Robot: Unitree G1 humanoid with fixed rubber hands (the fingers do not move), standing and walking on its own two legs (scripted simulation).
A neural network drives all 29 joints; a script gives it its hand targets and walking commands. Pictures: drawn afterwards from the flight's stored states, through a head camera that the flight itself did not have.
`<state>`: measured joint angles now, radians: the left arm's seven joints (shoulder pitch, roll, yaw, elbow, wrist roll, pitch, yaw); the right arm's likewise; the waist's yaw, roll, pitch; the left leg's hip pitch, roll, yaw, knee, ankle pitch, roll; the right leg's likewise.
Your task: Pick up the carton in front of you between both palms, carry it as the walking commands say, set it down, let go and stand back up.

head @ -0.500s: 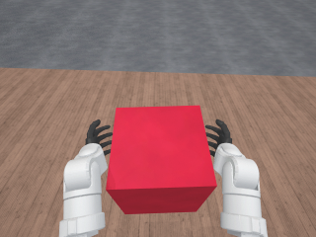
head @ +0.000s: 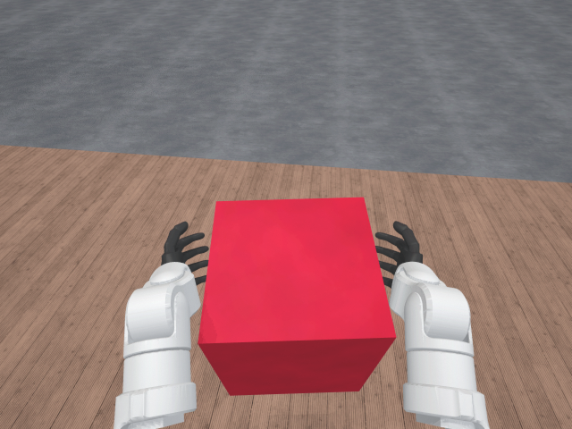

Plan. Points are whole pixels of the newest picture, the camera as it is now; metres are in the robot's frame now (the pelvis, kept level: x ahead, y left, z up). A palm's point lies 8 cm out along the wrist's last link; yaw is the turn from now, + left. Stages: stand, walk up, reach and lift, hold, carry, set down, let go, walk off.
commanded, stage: carry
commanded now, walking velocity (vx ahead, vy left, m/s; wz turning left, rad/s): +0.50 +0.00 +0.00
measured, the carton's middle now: (292, 302) +0.33 +0.01 +0.01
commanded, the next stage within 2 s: none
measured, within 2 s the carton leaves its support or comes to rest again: neither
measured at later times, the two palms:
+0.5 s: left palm (210, 146) +0.66 +0.18 +0.07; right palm (362, 147) +0.65 -0.14 +0.08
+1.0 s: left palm (239, 91) +0.97 +0.15 +0.05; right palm (353, 93) +0.96 -0.16 +0.05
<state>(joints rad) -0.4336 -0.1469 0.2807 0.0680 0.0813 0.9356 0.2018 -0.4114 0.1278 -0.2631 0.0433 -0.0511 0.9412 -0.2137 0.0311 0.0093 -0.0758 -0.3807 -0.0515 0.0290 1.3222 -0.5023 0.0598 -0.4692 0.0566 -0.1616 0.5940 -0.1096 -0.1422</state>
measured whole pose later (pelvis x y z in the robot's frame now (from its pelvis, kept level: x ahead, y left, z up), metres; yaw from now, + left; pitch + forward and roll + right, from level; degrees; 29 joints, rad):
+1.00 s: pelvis +0.64 +0.00 -0.06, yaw +0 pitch +4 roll +0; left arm -0.44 -0.14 0.28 0.04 0.09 0.92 0.21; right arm -0.42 0.13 -0.24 0.01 -0.06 0.94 -0.21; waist -0.02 0.02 -0.10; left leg -0.17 -0.04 0.07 0.97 -0.52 0.06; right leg -0.49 0.05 -0.15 0.52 -0.02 -0.13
